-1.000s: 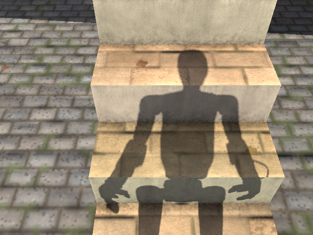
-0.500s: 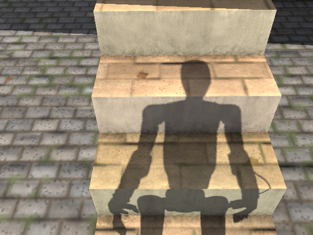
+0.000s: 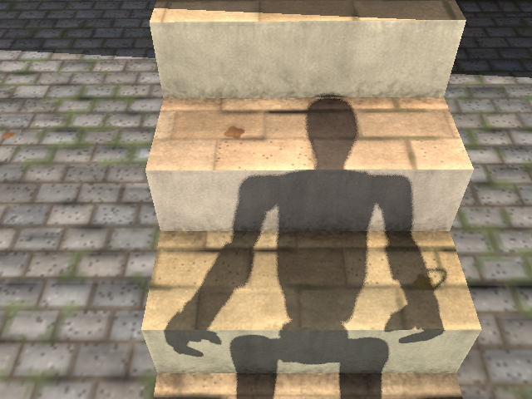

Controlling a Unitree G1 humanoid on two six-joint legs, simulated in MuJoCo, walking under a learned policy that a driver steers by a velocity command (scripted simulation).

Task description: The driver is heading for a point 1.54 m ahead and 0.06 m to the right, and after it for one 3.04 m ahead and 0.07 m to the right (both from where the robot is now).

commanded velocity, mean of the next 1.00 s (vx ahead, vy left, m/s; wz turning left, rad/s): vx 0.49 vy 0.00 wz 0.00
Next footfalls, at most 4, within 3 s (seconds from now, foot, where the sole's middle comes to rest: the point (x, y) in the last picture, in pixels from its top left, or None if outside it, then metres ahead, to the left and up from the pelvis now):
none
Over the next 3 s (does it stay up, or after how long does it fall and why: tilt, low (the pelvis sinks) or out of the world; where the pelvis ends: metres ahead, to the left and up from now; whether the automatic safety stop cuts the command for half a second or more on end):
stays up -0.01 -0.03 0.00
